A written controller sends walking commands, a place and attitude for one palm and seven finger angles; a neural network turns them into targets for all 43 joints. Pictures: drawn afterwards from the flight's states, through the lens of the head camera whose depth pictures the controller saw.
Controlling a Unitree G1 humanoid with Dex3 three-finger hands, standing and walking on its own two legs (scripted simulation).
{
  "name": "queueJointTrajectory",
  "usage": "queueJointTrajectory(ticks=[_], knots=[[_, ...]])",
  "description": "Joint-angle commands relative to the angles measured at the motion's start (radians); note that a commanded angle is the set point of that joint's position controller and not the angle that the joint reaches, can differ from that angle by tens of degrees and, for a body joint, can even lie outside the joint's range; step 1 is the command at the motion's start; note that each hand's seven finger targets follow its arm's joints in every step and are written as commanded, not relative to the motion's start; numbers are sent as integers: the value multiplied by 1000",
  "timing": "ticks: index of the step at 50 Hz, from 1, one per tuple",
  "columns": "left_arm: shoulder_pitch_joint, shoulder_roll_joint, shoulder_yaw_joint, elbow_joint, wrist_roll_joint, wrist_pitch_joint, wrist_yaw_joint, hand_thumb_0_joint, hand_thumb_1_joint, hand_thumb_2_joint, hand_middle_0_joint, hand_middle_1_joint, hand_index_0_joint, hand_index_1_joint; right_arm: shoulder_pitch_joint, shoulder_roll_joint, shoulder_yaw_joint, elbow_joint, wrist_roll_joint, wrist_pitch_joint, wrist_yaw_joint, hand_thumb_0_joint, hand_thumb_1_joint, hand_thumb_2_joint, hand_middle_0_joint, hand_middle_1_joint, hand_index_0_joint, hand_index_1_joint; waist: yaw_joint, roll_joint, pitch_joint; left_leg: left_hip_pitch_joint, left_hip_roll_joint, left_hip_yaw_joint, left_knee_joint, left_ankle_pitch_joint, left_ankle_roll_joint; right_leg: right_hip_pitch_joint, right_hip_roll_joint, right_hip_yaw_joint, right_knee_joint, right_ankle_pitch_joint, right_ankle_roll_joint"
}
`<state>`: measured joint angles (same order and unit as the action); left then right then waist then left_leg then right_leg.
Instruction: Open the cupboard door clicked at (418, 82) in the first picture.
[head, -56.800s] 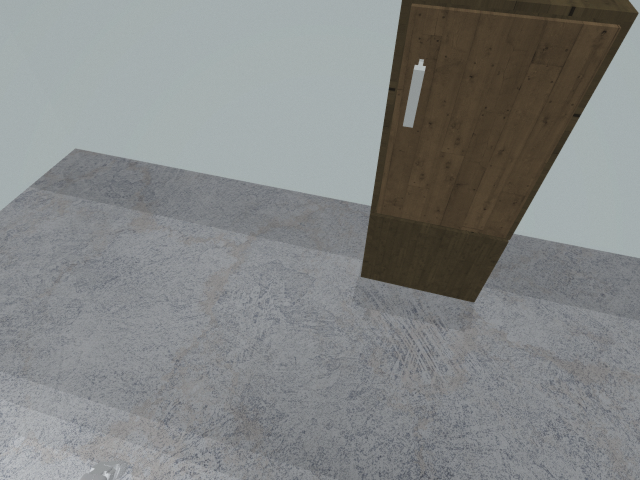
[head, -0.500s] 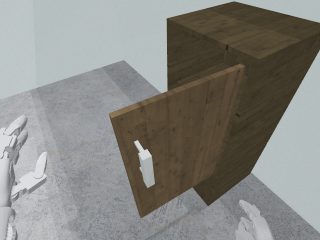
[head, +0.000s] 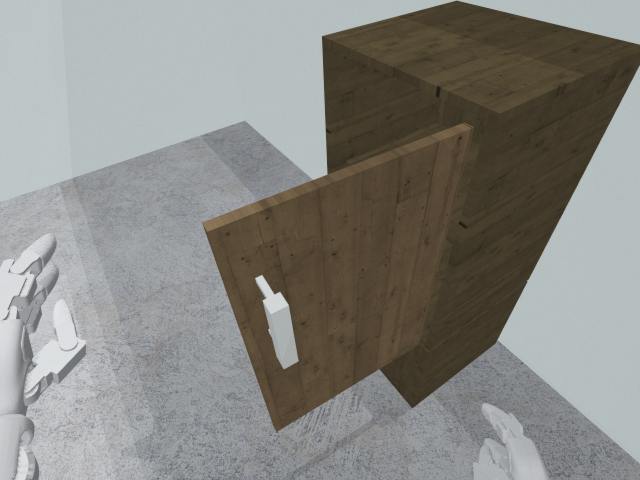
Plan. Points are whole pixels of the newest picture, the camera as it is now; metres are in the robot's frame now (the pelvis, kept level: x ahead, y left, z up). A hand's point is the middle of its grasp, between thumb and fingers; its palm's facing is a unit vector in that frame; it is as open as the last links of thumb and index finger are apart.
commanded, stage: step back with the hand held close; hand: left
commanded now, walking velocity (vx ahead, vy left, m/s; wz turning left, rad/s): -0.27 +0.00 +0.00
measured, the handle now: (275, 321) +0.31 +0.11 +0.03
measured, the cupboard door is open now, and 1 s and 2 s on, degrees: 87 87 87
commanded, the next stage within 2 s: stop stepping back and stand still in 1.12 s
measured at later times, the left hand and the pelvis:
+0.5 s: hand (36, 374) +0.16 +0.28 +0.16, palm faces +0.36 -0.78 -0.52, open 7.4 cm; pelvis -0.05 +0.03 -0.01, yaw -2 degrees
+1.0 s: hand out of the picture +0.09 +0.31 +0.17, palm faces +0.44 -0.79 -0.43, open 7.4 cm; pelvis -0.12 +0.04 +0.00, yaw -2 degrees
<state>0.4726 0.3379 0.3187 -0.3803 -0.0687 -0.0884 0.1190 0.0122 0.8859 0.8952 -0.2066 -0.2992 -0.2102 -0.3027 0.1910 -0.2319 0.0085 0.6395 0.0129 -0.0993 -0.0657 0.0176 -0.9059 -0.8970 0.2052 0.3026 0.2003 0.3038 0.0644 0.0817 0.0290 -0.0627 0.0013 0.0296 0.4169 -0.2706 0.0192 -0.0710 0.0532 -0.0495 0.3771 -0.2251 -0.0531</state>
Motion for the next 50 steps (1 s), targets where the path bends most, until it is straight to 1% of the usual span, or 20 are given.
queueJointTrajectory(ticks=[1,2,4,6,9,10,13,15,21,28,30,34,36,37,39,40,41,44,49,50], knots=[[-170,279,230,-182,10,-130,17,0,900,900,-200,-300,-200,-300,-118,-108,-36,-170,3,-34,-9,0,-900,-900,200,300,200,300,-44,-80,-7,-87,29,-65,10,108,27,-112,-143,210,-138,186,21],[-57,218,185,-128,9,-123,5,0,900,900,-200,-300,-200,-300,-111,-114,-43,-176,2,-19,-3,0,-900,-900,200,300,200,300,-46,-116,-38,-64,27,-54,25,126,30,-117,-150,209,-135,208,25],[-4,191,150,-156,11,-124,-3,0,900,900,-200,-300,-200,-300,-113,-123,-50,-189,2,5,4,0,-900,-900,200,300,200,300,-52,-104,-83,-67,37,-43,24,163,26,-103,-155,189,-106,263,35],[18,202,154,-183,13,-127,3,0,900,900,-200,-300,-200,-300,-113,-128,-57,-196,3,18,1,0,-900,-900,200,300,200,300,-53,-60,-124,-73,53,-45,7,217,22,-81,-151,168,-63,320,34],[34,236,186,-220,15,-122,17,0,900,900,-200,-300,-200,-300,-115,-126,-65,-215,8,39,-4,0,-900,-900,200,300,200,300,-55,-96,-163,-99,67,-51,8,287,19,-55,-140,156,-12,403,40],[26,266,209,-242,17,-124,23,0,900,900,-200,-300,-200,-300,-118,-130,-66,-214,6,44,-10,0,-900,-900,200,300,200,300,-53,-71,-179,-106,70,-56,4,305,17,-39,-143,149,6,422,37],[57,269,222,-268,17,-123,33,0,900,900,-200,-300,-200,-300,-114,-120,-69,-235,10,56,-16,0,-900,-900,200,300,200,300,-55,-89,-200,-141,80,-64,10,341,17,-22,-134,149,49,458,38],[62,286,235,-300,19,-125,40,0,900,900,-200,-300,-200,-300,-117,-126,-71,-240,9,59,-20,0,-900,-900,200,300,200,300,-53,-37,-204,-172,87,-77,1,337,20,-13,-132,144,73,439,37],[96,265,238,-326,32,-131,48,0,900,900,-200,-300,-200,-300,-102,-129,-71,-257,4,48,-22,0,-900,-900,200,300,200,300,-49,13,-164,-356,136,-132,-69,186,48,28,-85,128,177,291,49],[34,235,225,-308,52,-150,47,0,900,900,-200,-300,-200,-300,-71,-139,-71,-257,1,22,-21,0,-900,-900,200,300,200,300,-68,-31,-70,-620,147,-162,-87,-298,88,32,-94,179,228,79,46],[5,253,236,-310,59,-157,53,0,900,900,-200,-300,-200,-300,-60,-143,-74,-251,-4,16,-24,0,-900,-900,200,300,200,300,-72,-87,-50,-612,112,-153,-20,-344,81,-41,-126,230,146,-32,32],[-34,258,220,-362,55,-175,66,0,900,900,-200,-300,-200,-300,-47,-131,-65,-235,-9,1,-17,0,-900,-900,200,300,200,300,-85,-143,-55,-395,48,-126,150,-272,44,-312,-204,301,-24,-265,-15],[-7,260,227,-369,49,-183,75,0,900,900,-200,-300,-200,-300,-45,-131,-61,-225,-10,-3,-19,0,-900,-900,200,300,200,300,-87,-95,-77,-357,68,-159,101,-258,45,-328,-182,245,16,-245,-8],[-5,265,235,-393,50,-189,77,0,900,900,-200,-300,-200,-300,-52,-138,-59,-230,-9,-6,-20,0,-900,-900,200,300,200,300,-85,-28,-79,-398,103,-199,21,-306,56,-292,-141,204,81,-231,13],[-5,265,270,-419,66,-200,79,0,900,900,-200,-300,-200,-300,-66,-147,-60,-236,-15,-22,-27,0,-900,-900,200,300,200,300,-67,186,-100,-655,262,-364,-256,-500,114,-23,-9,83,436,-84,67],[2,288,286,-397,68,-198,78,0,900,900,-200,-300,-200,-300,-71,-128,-63,-230,-20,-28,-29,0,-900,-900,200,300,200,300,-61,193,-105,-652,310,-408,-299,-438,130,-25,7,86,575,-101,71],[14,272,275,-381,62,-198,73,0,900,900,-200,-300,-200,-300,-64,-109,-68,-223,-23,-36,-24,0,-900,-900,200,300,200,300,-65,110,-114,-599,325,-398,-282,-363,144,-71,12,106,652,-167,67],[41,232,237,-340,45,-193,69,0,900,900,-200,-300,-200,-300,-58,-99,-69,-182,-29,-59,-10,0,-900,-900,200,300,200,300,-67,22,-88,-392,295,-328,-227,-163,139,-224,-5,95,575,-254,62],[9,219,173,-384,20,-176,56,0,900,900,-200,-300,-200,-300,-68,-107,-61,-132,-36,-74,6,0,-900,-900,200,300,200,300,-60,105,-211,-70,251,-233,-220,177,81,-221,10,46,260,-296,55],[24,228,180,-382,19,-172,55,0,900,900,-200,-300,-200,-300,-64,-108,-61,-122,-38,-74,9,0,-900,-900,200,300,200,300,-57,129,-233,-15,235,-211,-196,312,71,-212,18,37,197,-262,51]])
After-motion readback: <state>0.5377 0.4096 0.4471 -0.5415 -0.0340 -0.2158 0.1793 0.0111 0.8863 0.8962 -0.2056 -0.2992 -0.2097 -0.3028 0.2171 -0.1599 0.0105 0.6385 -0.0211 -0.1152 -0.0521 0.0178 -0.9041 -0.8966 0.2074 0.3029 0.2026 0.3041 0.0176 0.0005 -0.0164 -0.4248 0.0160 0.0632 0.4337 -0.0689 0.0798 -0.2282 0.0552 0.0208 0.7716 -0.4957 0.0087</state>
